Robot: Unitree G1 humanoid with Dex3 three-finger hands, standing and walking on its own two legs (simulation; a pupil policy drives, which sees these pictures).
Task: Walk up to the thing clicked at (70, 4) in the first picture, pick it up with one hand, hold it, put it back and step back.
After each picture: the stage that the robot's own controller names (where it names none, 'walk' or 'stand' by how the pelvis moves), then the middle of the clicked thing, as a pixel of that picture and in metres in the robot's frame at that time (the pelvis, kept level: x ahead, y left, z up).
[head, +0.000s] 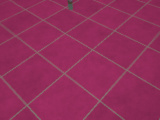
stand; (70, 1) +2.22 +0.14 -0.66
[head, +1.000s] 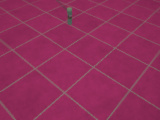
walk; (69, 16) +2.08 +0.11 -0.65
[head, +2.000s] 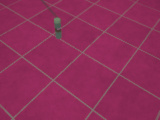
walk; (57, 28) +1.44 +0.19 -0.65
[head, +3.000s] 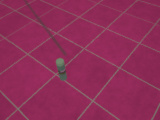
walk; (61, 70) +0.91 +0.18 -0.64
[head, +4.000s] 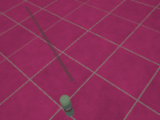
walk; (67, 106) +0.54 +0.20 -0.64
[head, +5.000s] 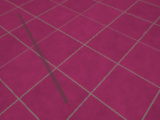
stand; out of the picture +0.35 +0.18 -0.64
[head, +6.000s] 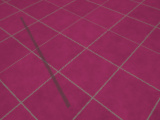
stand; out of the picture +0.33 +0.17 -0.66
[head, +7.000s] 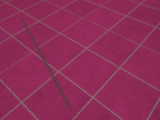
stand; out of the picture +0.34 +0.17 -0.66
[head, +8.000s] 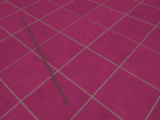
stand; out of the picture +0.34 +0.18 -0.66
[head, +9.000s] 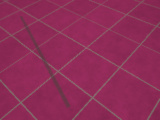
stand; out of the picture +0.32 +0.18 -0.66
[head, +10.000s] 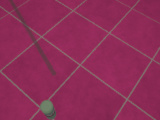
go down; (49, 110) +0.37 +0.18 -0.56
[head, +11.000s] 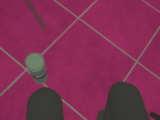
go down; (38, 70) +0.43 +0.19 -0.27
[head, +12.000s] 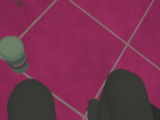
close in; (16, 58) +0.43 +0.21 -0.20
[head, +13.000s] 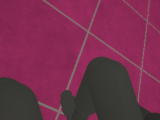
close; out of the picture +0.42 +0.23 -0.16
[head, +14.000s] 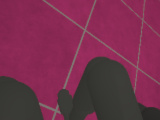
close; out of the picture +0.42 +0.24 -0.16
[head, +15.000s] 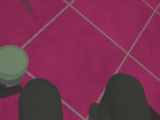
lift; (9, 74) +0.33 +0.24 -0.06
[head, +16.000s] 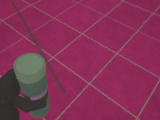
hold; (35, 90) +0.30 +0.16 +0.07
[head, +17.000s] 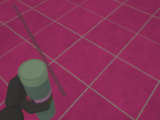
hold; (40, 94) +0.30 +0.15 +0.03
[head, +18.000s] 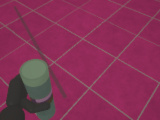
hold; (41, 94) +0.30 +0.15 +0.04
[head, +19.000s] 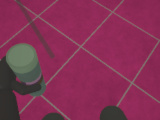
crouch; (30, 75) +0.37 +0.17 -0.03
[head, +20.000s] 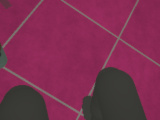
lower; out of the picture +0.46 +0.23 -0.09
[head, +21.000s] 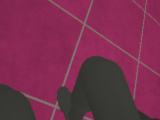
lower; out of the picture +0.43 +0.24 -0.17
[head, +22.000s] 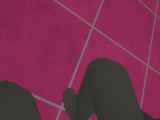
lower; out of the picture +0.41 +0.24 -0.16
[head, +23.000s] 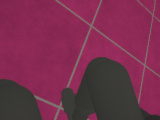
lower; out of the picture +0.41 +0.25 -0.17
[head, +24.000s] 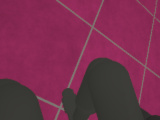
lower; out of the picture +0.41 +0.24 -0.17
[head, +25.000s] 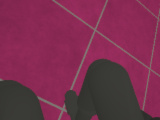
open; out of the picture +0.42 +0.22 -0.17
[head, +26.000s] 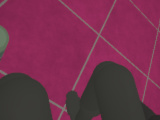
stand; out of the picture +0.41 +0.22 -0.18
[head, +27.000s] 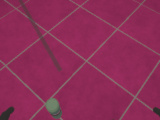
stand; (54, 109) +0.37 +0.17 -0.51
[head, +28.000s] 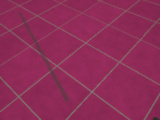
stand; out of the picture +0.34 +0.16 -0.60
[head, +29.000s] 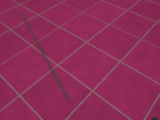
stand; out of the picture +0.35 +0.16 -0.60
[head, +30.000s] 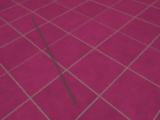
stand; out of the picture +0.36 +0.15 -0.65
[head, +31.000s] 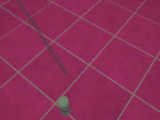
walk; (64, 106) +0.43 +0.13 -0.63
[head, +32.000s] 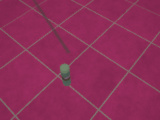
walk; (65, 75) +0.69 +0.13 -0.62
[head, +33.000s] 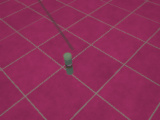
stand; (68, 64) +0.98 +0.18 -0.63
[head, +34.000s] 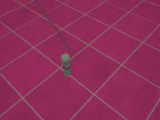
stand; (66, 65) +0.96 +0.16 -0.66
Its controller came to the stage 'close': yes
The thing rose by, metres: 0.69
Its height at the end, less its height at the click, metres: +0.00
